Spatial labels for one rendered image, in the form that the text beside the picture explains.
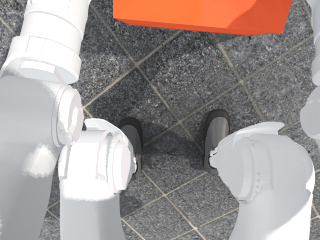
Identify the robot right upper arm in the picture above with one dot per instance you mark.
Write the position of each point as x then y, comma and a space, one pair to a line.
310, 116

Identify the left robot forearm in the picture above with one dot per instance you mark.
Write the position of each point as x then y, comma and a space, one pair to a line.
49, 44

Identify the robot left thigh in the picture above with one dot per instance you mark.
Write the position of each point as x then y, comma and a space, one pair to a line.
99, 166

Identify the right robot forearm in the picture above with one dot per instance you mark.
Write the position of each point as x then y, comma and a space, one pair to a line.
315, 24

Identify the right robot shin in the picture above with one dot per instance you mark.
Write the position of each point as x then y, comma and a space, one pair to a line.
225, 146

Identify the carton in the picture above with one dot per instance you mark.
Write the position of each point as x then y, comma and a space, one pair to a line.
233, 17

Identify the robot left upper arm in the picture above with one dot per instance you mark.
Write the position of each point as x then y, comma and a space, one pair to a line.
37, 119

